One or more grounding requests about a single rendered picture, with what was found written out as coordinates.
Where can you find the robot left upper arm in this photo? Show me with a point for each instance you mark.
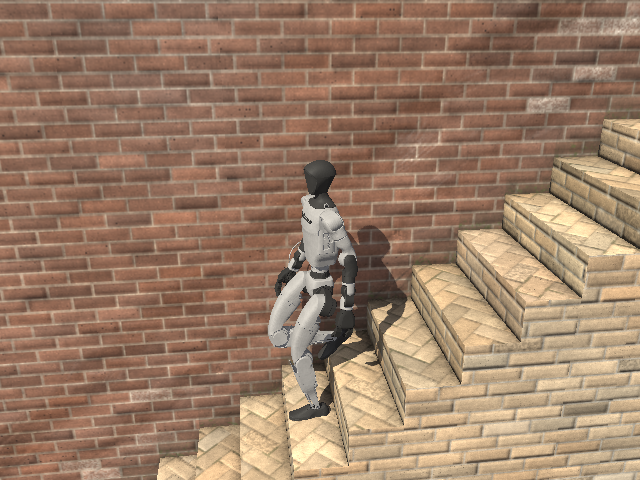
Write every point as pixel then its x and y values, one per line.
pixel 334 225

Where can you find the left robot forearm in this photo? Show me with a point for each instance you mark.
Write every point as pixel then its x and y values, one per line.
pixel 348 283

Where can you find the robot head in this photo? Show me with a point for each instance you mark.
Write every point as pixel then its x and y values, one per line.
pixel 319 175

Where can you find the right robot forearm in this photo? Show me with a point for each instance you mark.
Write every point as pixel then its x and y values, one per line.
pixel 298 259

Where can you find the right robot foot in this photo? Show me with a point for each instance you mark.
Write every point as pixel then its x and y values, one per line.
pixel 331 346

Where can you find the robot right upper arm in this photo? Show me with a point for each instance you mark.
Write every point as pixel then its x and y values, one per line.
pixel 304 198

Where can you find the left robot hand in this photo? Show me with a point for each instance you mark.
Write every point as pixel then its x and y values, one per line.
pixel 344 320

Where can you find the right robot hand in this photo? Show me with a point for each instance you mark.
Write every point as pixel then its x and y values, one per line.
pixel 285 276

